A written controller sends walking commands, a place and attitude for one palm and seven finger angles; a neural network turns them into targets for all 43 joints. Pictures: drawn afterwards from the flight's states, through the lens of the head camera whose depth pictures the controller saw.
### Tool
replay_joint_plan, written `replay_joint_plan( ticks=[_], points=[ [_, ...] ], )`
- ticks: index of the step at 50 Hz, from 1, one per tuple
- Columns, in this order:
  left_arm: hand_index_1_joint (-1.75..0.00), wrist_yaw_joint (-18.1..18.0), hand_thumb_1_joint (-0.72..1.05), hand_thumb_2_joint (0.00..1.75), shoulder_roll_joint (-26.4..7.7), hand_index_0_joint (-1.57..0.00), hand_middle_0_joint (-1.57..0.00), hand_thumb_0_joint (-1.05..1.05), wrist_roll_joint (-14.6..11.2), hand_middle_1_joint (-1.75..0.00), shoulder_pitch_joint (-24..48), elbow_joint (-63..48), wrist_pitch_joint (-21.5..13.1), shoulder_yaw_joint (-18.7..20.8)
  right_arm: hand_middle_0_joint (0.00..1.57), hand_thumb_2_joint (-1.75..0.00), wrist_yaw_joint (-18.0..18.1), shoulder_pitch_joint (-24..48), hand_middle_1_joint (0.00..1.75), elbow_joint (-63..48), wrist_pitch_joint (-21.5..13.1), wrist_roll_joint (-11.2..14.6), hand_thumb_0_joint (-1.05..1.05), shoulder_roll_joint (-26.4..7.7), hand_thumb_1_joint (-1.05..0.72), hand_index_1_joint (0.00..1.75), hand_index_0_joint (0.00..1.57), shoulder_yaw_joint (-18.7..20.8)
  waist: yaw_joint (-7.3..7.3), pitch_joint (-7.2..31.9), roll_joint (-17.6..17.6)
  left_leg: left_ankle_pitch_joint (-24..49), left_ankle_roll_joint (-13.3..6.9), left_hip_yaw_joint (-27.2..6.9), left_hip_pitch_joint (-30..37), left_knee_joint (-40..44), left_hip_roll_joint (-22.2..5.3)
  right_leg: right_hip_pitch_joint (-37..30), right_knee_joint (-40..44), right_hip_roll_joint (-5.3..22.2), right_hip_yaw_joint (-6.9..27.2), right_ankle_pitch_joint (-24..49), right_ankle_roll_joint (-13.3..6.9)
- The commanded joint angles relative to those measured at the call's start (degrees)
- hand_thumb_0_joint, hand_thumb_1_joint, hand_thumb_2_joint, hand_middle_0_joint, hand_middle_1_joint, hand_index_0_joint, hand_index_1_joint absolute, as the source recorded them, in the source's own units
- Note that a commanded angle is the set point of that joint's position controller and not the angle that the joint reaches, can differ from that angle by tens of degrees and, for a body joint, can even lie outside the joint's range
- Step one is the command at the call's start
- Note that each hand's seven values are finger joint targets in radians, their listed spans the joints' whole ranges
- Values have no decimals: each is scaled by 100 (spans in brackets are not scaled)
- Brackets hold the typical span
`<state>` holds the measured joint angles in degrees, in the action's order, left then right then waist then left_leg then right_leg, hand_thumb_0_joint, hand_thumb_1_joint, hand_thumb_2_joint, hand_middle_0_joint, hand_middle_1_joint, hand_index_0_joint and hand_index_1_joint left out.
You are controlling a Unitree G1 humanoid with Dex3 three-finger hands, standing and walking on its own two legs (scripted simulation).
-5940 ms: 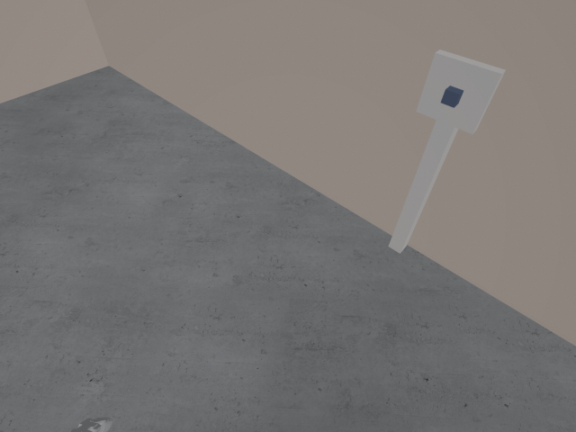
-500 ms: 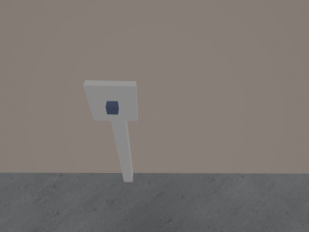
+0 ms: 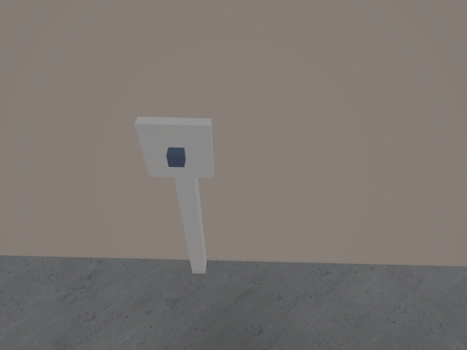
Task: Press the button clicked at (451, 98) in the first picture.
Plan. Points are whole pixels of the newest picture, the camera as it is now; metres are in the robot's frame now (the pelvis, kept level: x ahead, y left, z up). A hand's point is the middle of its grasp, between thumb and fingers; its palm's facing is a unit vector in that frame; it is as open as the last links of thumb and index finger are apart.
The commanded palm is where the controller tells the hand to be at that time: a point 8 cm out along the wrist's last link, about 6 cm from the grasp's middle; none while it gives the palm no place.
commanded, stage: look again from close up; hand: left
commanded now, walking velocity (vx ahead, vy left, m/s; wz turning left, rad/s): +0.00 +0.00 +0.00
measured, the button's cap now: (176, 156) +0.56 +0.18 -0.01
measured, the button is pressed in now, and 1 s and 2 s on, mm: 0 0 0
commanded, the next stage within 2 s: shuffle to correct the standing spot in 0.10 s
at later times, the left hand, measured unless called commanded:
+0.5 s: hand out of the picture -0.05 +0.13 -0.18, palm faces +0.07 -0.99 -0.15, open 7.3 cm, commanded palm none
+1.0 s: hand out of the picture +0.08 +0.12 -0.18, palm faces +0.09 -0.98 -0.17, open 7.3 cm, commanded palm none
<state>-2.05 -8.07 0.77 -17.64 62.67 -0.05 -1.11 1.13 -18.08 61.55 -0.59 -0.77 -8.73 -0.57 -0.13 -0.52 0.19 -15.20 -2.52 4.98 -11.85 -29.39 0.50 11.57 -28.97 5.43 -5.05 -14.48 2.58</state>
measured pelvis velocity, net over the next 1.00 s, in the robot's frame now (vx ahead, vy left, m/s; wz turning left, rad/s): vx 0.08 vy -0.04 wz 0.03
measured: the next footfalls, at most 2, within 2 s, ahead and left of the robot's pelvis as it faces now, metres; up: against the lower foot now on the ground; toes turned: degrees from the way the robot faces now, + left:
left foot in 1.04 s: +0.15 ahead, +0.07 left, +0.00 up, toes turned +6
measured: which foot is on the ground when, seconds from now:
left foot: down 0.00-0.84, up 0.86-1.00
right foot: down 0.00-1.00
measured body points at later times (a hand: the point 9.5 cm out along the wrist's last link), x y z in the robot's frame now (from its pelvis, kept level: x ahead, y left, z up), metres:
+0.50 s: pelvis +0.00 -0.02 +0.00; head -0.01 -0.02 +0.45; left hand -0.05 +0.18 -0.17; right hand -0.02 -0.24 -0.16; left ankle +0.01 +0.09 -0.74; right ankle +0.01 -0.15 -0.74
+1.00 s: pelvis +0.08 -0.04 +0.00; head +0.10 -0.03 +0.45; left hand +0.08 +0.17 -0.16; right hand +0.07 -0.24 -0.17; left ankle +0.08 +0.06 -0.72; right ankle +0.05 -0.13 -0.74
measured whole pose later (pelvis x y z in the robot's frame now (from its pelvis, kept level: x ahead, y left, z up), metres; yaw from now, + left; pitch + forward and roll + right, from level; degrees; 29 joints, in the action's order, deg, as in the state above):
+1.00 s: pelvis +0.08 -0.04 +0.00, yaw +2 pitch -1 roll +0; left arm -2.5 -6.8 1.3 -18.1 60.8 -2.2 1.3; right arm 2.6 -17.3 64.6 0.4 -0.7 -6.0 0.2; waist 0.7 -2.6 -0.1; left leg -22.9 0.4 5.1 -16.9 -39.1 -1.8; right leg 9.0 -30.7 1.8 -10.3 -20.1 -2.1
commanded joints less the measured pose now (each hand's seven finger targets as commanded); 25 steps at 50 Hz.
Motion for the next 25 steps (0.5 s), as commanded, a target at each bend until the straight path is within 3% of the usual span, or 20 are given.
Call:
replay_joint_plan(
  ticks=[1,10,15,21,25],
  points=[
    [-30,-22,90,90,-479,-20,-20,0,17,-30,-411,-184,-94,98,20,-90,2,-176,30,-236,-87,10,0,-544,-90,30,20,128,16,-602,-26,-335,56,-822,-691,1106,-587,105,592,129,378,5,-368],
    [-30,-8,90,90,-460,-20,-20,0,20,-30,-526,-178,-112,117,20,-90,7,-188,30,-159,-73,17,0,-517,-90,30,20,118,9,-570,8,-328,98,-720,-583,1086,-586,150,808,140,443,-76,-374],
    [-30,33,90,90,-416,-20,-20,0,82,-30,-704,-162,-46,184,20,-90,0,-260,30,-120,24,-50,0,-557,-90,30,20,189,38,-791,35,-1919,12,-821,-976,1160,-623,434,713,-15,373,-1558,-411],
    [-30,84,90,90,-361,-20,-20,0,65,-30,-908,-185,-105,270,20,-90,0,-368,30,-152,-24,-61,0,-419,-90,30,20,213,31,-829,-25,-1697,-67,-755,-1032,783,-559,560,645,2,590,-1662,-582],
    [-30,86,90,90,-439,-20,-20,0,58,-30,-1031,-191,-137,314,20,-90,-13,-407,30,-193,-59,-56,0,-291,-90,30,20,207,71,-886,-341,-1523,-28,-535,-1189,320,-400,571,878,186,947,-2034,-728]
  ],
)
